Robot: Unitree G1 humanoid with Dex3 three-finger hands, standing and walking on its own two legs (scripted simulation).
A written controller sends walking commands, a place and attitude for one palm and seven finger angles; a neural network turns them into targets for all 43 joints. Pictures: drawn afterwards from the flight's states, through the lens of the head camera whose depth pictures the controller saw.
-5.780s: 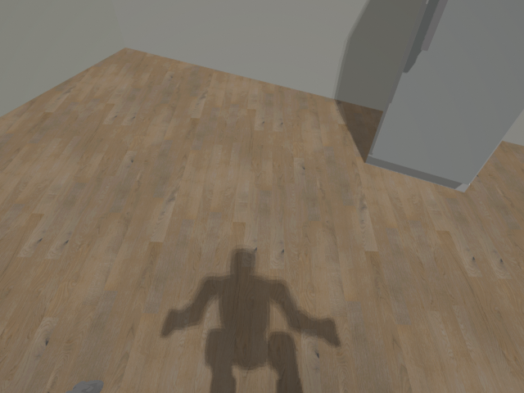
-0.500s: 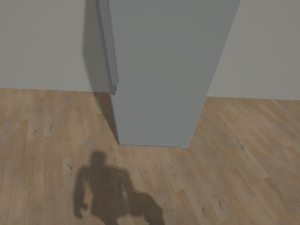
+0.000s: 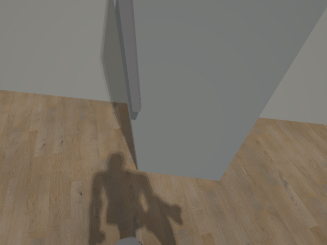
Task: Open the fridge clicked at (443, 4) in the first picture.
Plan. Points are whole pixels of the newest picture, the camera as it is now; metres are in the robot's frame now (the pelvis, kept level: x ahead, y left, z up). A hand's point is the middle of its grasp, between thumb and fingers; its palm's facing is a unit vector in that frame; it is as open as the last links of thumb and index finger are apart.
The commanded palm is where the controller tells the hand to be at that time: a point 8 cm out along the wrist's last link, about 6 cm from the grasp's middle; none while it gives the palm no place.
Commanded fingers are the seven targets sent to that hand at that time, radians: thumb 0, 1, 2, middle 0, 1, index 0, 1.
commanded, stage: take the last steps up to it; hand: left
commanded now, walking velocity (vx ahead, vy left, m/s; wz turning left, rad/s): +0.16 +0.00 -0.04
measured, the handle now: (133, 53) +0.57 +0.15 +0.16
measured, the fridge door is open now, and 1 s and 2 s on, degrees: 0 0 0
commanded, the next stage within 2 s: come to a stop and stand still in 0.02 s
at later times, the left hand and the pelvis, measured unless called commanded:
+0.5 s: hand (106, 223) +0.19 +0.18 -0.16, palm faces -0.03 -0.96 -0.27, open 7.4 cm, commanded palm none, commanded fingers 0.00 0.90 0.90 -0.20 -0.30 -0.20 -0.30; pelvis +0.09 +0.00 +0.00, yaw -2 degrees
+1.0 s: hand out of the picture +0.04 +0.25 -0.16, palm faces +0.01 -0.96 -0.28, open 7.4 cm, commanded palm none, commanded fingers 0.00 0.90 0.90 -0.20 -0.30 -0.20 -0.30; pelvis +0.02 +0.05 -0.01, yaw -3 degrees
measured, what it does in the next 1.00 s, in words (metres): steps on the spot: left foot, then right foot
